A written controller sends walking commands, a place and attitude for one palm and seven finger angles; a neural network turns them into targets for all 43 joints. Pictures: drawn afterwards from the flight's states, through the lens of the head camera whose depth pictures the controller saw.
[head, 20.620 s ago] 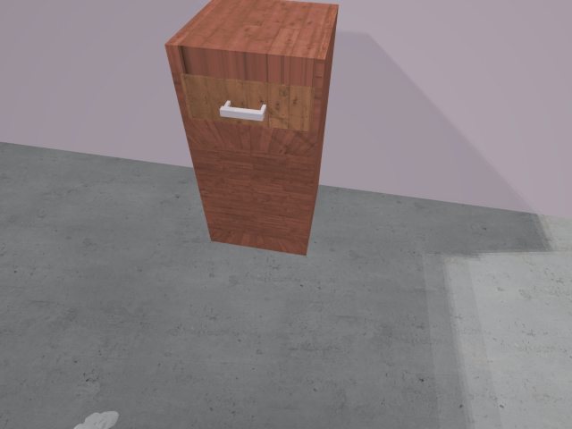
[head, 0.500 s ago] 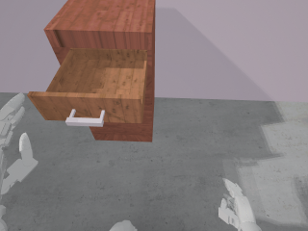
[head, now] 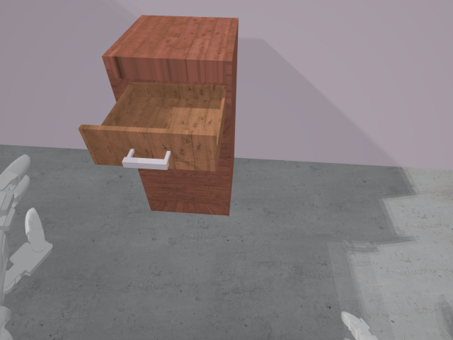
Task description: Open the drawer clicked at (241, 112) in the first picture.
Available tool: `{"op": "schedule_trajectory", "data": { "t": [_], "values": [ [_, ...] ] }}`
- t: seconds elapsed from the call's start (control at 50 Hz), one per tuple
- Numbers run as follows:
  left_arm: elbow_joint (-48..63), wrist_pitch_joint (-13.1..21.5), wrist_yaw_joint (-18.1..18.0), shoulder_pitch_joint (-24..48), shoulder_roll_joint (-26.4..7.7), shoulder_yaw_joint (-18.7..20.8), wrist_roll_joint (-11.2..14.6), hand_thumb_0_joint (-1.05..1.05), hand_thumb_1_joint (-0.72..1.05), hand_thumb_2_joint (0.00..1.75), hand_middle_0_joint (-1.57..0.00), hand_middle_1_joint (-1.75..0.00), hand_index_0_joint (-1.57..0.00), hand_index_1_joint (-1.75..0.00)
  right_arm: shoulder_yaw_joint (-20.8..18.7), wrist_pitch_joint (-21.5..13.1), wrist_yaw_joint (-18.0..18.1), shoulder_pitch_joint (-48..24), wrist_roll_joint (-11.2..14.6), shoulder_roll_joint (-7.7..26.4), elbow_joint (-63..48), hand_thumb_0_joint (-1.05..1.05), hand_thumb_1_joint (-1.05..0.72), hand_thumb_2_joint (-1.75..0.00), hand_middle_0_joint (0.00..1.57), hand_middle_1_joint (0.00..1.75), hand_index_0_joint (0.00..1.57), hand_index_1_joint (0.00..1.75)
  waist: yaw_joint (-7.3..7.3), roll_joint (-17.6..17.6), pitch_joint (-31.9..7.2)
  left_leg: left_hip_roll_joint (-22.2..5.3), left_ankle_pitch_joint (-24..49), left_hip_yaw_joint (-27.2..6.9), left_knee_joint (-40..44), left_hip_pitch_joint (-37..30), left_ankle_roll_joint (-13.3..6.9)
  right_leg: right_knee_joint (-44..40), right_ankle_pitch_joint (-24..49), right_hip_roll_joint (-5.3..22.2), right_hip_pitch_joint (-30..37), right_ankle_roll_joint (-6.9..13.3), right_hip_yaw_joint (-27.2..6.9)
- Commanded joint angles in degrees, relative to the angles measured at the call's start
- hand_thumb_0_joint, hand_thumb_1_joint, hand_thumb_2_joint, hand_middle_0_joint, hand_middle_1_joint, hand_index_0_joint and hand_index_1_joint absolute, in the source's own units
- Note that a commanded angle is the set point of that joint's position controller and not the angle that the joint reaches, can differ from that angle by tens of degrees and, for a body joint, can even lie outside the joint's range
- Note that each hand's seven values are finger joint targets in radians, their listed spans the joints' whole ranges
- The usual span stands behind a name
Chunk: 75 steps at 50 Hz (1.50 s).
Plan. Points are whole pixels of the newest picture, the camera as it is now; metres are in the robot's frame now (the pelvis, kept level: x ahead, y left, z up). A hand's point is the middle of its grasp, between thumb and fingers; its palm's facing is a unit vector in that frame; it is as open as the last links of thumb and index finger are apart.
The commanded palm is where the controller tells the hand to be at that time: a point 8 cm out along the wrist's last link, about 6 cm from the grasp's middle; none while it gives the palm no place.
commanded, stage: stop stepping back and stand still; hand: left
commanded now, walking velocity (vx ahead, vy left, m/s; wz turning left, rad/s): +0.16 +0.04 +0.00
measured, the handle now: (147, 158) +0.59 +0.26 -0.06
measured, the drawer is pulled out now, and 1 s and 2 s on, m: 0.29 0.29 0.29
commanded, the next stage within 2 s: let the arm hang, fingers relaxed in 0.48 s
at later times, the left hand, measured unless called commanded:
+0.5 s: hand (65, 268) +0.17 +0.21 +0.15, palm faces +0.34 -0.84 -0.42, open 7.4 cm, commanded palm +0.12 +0.27 +0.18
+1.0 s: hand out of the picture +0.00 +0.17 -0.16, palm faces +0.01 -0.98 -0.20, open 7.0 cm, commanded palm none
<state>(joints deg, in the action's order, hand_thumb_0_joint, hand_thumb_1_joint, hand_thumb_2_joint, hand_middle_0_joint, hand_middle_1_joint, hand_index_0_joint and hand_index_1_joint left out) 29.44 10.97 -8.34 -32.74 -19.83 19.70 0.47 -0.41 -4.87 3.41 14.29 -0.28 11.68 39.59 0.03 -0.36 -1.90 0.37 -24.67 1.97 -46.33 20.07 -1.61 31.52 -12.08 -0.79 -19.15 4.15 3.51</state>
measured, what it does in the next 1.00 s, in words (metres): stands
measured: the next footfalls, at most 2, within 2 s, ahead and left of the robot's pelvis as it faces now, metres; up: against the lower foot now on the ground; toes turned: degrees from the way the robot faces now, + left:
none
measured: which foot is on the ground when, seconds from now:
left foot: down 0.00-1.00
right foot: down 0.00-1.00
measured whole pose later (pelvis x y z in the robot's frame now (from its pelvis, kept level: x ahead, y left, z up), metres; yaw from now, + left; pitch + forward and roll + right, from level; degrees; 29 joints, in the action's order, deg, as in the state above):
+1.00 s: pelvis -0.02 -0.02 +0.01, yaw +1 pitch -1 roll +0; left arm -54.9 -1.6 -0.6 -16.3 -11.8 0.2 -1.0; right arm 0.8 2.2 0.6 16.3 -1.2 10.5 56.7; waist 0.0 -1.1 5.0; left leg -1.0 -12.6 2.1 -25.3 11.7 0.0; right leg 23.0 -9.2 -2.4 -13.1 3.9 4.8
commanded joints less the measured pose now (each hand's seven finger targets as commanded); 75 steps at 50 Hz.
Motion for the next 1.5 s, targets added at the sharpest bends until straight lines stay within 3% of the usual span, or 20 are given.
{"op": "schedule_trajectory", "data": {
  "t": [0.0,0.04,0.08,0.12,0.18,0.22,0.28,0.32,0.42,0.48,0.5,0.54,0.56,0.6,0.7,0.8,0.84,0.94,1.08,1.48],
  "values": [
    [13.1,2.8,-1.5,-0.3,-9.6,5.1,0.2,0.00,0.90,0.90,-0.20,-0.30,-0.20,-0.30,-1.3,-3.8,1.1,-7.0,-0.3,5.5,-11.5,0.00,-0.90,-0.90,0.20,0.30,0.20,0.30,-2.00,-7.4,-1.3,-1.2,1.0,1.7,13.4,-9.3,-1.2,-17.6,-25.0,13.2,-7.8,2.6,-13.4],
    [17.4,3.6,-2.2,-1.2,-10.0,5.3,0.0,0.00,0.90,0.90,-0.20,-0.30,-0.20,-0.30,-0.9,-5.0,1.9,-6.2,-0.7,6.2,-12.3,0.00,-0.90,-0.90,0.20,0.30,0.20,0.30,-1.87,3.2,-0.1,-2.9,-2.3,-0.8,29.3,-10.0,-2.2,-8.5,-22.6,8.4,-4.5,0.6,-10.5],
    [21.5,4.6,-3.0,-0.8,-11.4,6.3,-1.1,0.00,0.90,0.90,-0.20,-0.30,-0.20,-0.30,-1.3,-5.3,1.7,-6.4,-1.0,6.9,-13.7,0.00,-0.90,-0.90,0.20,0.30,0.20,0.30,-1.16,18.9,1.3,-18.2,-8.9,-22.1,37.2,-7.9,-7.8,15.5,-16.1,-0.6,-10.0,-3.3,-0.4],
    [18.8,3.6,-2.7,-1.1,-12.6,8.1,-0.6,0.00,0.90,0.90,-0.20,-0.30,-0.20,-0.30,-1.3,-5.7,1.1,-6.4,-0.2,5.5,-11.9,0.00,-0.90,-0.90,0.20,0.30,0.20,0.30,-1.68,11.9,3.4,-18.7,-5.8,-19.1,36.7,-1.9,-9.8,26.1,-14.2,1.4,-9.7,-4.0,-3.0],
    [14.8,2.4,-2.5,-3.1,-11.3,7.5,0.3,0.00,0.90,0.90,-0.20,-0.30,-0.20,-0.30,-1.1,-5.8,0.9,-6.7,0.6,6.7,-11.9,0.00,-0.90,-0.90,0.20,0.30,0.20,0.30,-0.51,9.6,3.7,-14.4,7.1,-7.9,28.8,0.8,-6.4,7.6,-13.2,2.0,0.2,-4.4,0.2],
    [11.0,2.4,-2.0,-0.7,-10.4,6.9,0.3,0.00,0.90,0.90,-0.20,-0.30,-0.20,-0.30,-1.4,-5.0,0.9,-7.3,0.8,7.6,-11.8,0.00,-0.90,-0.90,0.20,0.30,0.20,0.30,-0.41,6.3,4.3,-11.0,1.8,-4.6,23.0,5.7,-4.0,-4.6,-6.7,1.6,8.7,-4.2,0.4],
    [11.3,2.3,-1.0,3.1,-11.4,6.2,1.2,0.00,0.90,0.90,-0.20,-0.30,-0.20,-0.30,-2.3,-3.7,0.5,-8.0,1.0,7.1,-12.6,0.00,-0.90,-0.90,0.20,0.30,0.20,0.30,-1.76,-12.4,2.7,-0.4,-0.9,1.0,-1.3,6.9,0.4,-20.3,-8.8,18.5,4.5,4.2,-25.9],
    [11.3,2.5,-0.9,2.3,-10.2,6.0,1.0,0.00,0.90,0.90,-0.20,-0.30,-0.20,-0.30,-2.6,-3.8,0.1,-6.0,0.7,6.6,-11.2,0.00,-0.90,-0.90,0.20,0.30,0.20,0.30,-1.40,-9.4,-0.6,-2.0,-1.3,-1.5,-2.4,1.0,0.3,-21.8,-19.4,17.7,0.0,4.6,-23.0],
    [19.6,3.3,-2.0,-3.5,-10.8,6.6,0.9,0.00,0.90,0.90,-0.20,-0.30,-0.20,-0.30,-1.1,-3.8,0.8,-7.4,-0.1,5.8,-12.9,0.00,-0.90,-0.90,0.20,0.30,0.20,0.30,-1.39,-0.6,-2.1,-2.2,7.7,-0.3,23.5,-8.8,-0.3,-13.2,-8.3,11.5,2.5,1.0,-11.5],
    [23.0,4.1,-2.8,-2.7,-12.3,7.2,0.1,0.00,0.90,0.90,-0.20,-0.30,-0.20,-0.30,-1.6,-4.2,1.3,-8.5,-0.2,7.6,-14.3,0.00,-0.90,-0.90,0.20,0.30,0.20,0.30,0.34,11.1,-0.8,-12.2,13.7,-12.6,29.4,-6.4,-3.4,-2.6,-2.7,3.3,3.2,-3.6,-5.1],
    [21.3,4.0,-2.6,-3.0,-12.0,7.3,0.0,0.00,0.90,0.90,-0.20,-0.30,-0.20,-0.30,-1.1,-4.3,1.2,-8.7,0.0,6.4,-13.6,0.00,-0.90,-0.90,0.20,0.30,0.20,0.30,0.23,12.7,0.0,-12.2,8.8,-11.9,31.4,-3.4,-3.1,-2.2,-5.6,3.0,4.3,-3.8,-4.2],
    [18.9,4.0,-2.7,-1.9,-11.3,7.2,0.0,0.00,0.90,0.90,-0.20,-0.30,-0.20,-0.30,-1.1,-4.6,1.3,-8.3,0.1,6.6,-13.6,0.00,-0.90,-0.90,0.20,0.30,0.20,0.30,-0.11,10.9,2.4,-10.9,6.7,-9.7,31.7,1.4,-2.4,-2.8,-2.6,2.6,8.0,-3.6,-3.6],
    [-33.0,-4.2,5.7,3.8,-0.6,-15.9,-4.1,0.00,0.90,0.90,-0.20,-0.30,-0.20,-0.30,-5.1,-8.2,-3.4,-7.1,-0.6,14.2,2.0,0.00,-0.90,-0.90,0.20,0.30,0.20,0.30,-4.57,8.1,3.7,-10.2,23.1,-9.4,21.4,-0.7,-2.2,3.6,7.9,4.6,-0.7,-3.8,-2.4],
    [-34.5,-10.9,7.7,3.6,-0.2,-12.9,-3.3,0.00,0.90,0.90,-0.20,-0.30,-0.20,-0.30,-4.4,-1.7,-3.5,-2.0,0.2,11.8,-0.6,0.00,-0.90,-0.90,0.20,0.30,0.20,0.30,-2.03,4.1,-0.5,-10.0,27.3,-6.5,19.8,-0.9,-1.6,2.1,6.4,5.1,2.5,-3.2,-4.2],
    [-49.6,-10.3,7.9,11.7,-3.6,-14.3,-2.8,0.00,0.90,0.90,-0.20,-0.30,-0.20,-0.30,-2.5,2.0,-3.0,-1.0,-0.1,9.8,1.0,0.00,-0.90,-0.90,0.20,0.30,0.20,0.30,-1.00,-15.7,-7.1,-2.3,18.6,-3.4,12.9,-3.5,0.4,-3.6,28.3,11.8,11.8,1.4,-10.6],
    [-66.0,-11.3,7.5,19.3,-3.1,-16.7,-1.7,0.00,0.90,0.90,-0.20,-0.30,-0.20,-0.30,-0.8,4.9,-3.0,-3.2,-0.9,7.2,6.2,0.00,-0.90,-0.90,0.20,0.30,0.20,0.30,-1.13,3.4,6.0,-4.4,15.6,-5.7,22.5,-5.4,-0.1,-10.6,1.6,7.5,2.2,-1.0,-9.9],
    [-71.6,-11.0,7.3,18.2,-2.2,-17.3,-1.4,0.00,0.90,0.90,-0.20,-0.30,-0.20,-0.30,-0.3,4.9,-2.9,-2.9,-0.8,6.8,8.3,0.00,-0.90,-0.90,0.20,0.30,0.20,0.30,-0.29,6.3,4.6,-4.9,14.9,-6.0,24.9,-4.9,-0.2,-11.7,1.6,6.4,6.5,-1.4,-10.1],
    [-81.3,-10.2,7.0,16.4,-0.4,-17.4,-1.2,0.00,0.90,0.90,-0.20,-0.30,-0.20,-0.30,-0.3,5.1,-2.3,1.8,-0.6,4.9,13.5,0.00,-0.90,-0.90,0.20,0.30,0.20,0.30,-0.41,7.3,-0.8,-4.7,11.1,-4.3,26.0,-8.8,0.2,-16.0,-1.0,7.0,10.9,-1.1,-10.1],
    [-88.9,-10.5,6.7,16.7,1.0,-18.1,-1.0,0.00,0.90,0.90,-0.20,-0.30,-0.20,-0.30,-0.3,5.7,-1.8,7.0,-0.6,3.5,19.1,0.00,-0.90,-0.90,0.20,0.30,0.20,0.30,-0.95,-0.3,6.7,-5.4,9.9,-4.4,28.5,-8.5,-0.2,-18.7,-6.2,6.4,6.4,-0.9,-8.6],
    [-93.3,-9.9,6.0,16.3,3.3,-18.1,-1.2,0.00,0.90,0.90,-0.20,-0.30,-0.20,-0.30,-0.4,4.7,-1.3,8.1,-0.6,1.7,23.7,0.00,-0.90,-0.90,0.20,0.30,0.20,0.30,-0.65,1.1,7.1,-6.2,13.9,-4.0,30.6,-9.8,-0.2,-16.0,1.4,5.9,8.0,-1.0,-8.1]
  ]
}}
